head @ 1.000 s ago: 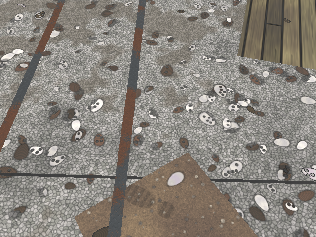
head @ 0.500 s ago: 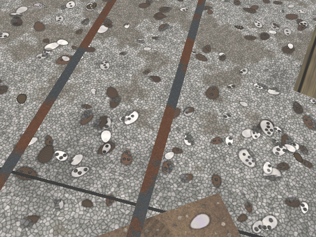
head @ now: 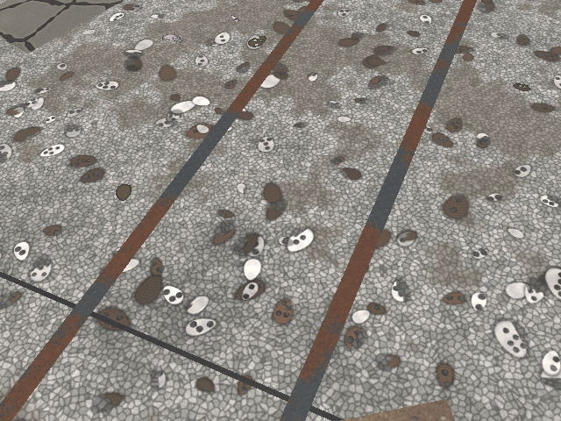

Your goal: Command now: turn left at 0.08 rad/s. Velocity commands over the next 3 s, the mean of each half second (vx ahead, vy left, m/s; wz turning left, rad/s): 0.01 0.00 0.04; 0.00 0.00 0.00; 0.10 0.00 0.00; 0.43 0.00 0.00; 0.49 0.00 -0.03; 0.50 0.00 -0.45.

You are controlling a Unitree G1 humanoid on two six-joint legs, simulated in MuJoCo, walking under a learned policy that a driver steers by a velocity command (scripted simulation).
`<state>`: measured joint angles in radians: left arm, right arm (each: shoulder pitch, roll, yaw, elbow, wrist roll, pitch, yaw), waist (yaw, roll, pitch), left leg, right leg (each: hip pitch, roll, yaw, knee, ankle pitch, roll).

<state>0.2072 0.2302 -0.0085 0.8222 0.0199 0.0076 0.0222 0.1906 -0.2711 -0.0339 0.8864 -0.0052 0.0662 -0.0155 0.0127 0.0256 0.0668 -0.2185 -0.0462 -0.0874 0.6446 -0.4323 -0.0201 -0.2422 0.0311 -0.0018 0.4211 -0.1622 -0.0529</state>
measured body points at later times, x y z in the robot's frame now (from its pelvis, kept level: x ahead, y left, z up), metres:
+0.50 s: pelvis +0.00 +0.03 +0.00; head +0.00 +0.03 +0.45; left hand +0.02 +0.28 -0.15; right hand +0.03 -0.22 -0.15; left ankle -0.03 +0.13 -0.74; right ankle +0.04 -0.09 -0.74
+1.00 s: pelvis +0.01 +0.03 +0.00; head +0.02 +0.03 +0.45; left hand +0.01 +0.26 -0.16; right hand +0.00 -0.20 -0.16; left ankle -0.03 +0.13 -0.74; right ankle +0.04 -0.09 -0.74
